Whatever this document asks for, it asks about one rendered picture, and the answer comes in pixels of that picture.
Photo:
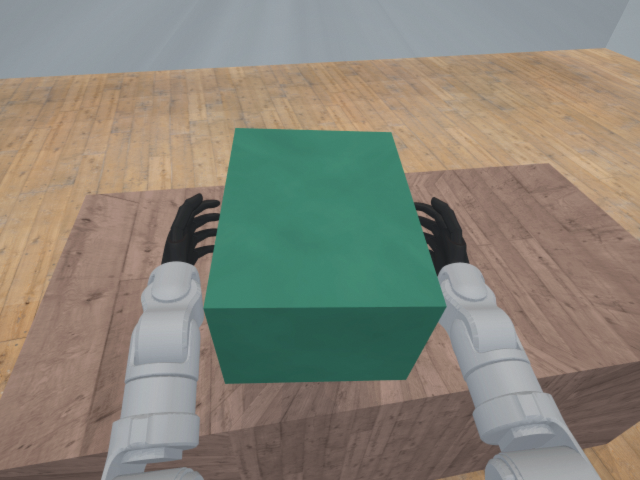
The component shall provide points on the left robot forearm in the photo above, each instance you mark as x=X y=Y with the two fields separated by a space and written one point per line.
x=158 y=419

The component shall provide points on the pedestal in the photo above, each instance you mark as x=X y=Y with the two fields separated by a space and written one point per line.
x=564 y=271

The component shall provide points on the left robot hand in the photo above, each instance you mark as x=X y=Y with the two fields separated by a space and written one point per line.
x=182 y=240

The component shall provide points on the right robot hand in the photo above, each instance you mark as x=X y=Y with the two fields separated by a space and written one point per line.
x=447 y=242

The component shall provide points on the right robot upper arm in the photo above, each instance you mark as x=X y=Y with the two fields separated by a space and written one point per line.
x=550 y=463

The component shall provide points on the carton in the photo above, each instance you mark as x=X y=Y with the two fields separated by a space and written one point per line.
x=320 y=270

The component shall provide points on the right robot forearm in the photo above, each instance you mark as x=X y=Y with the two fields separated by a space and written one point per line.
x=511 y=409

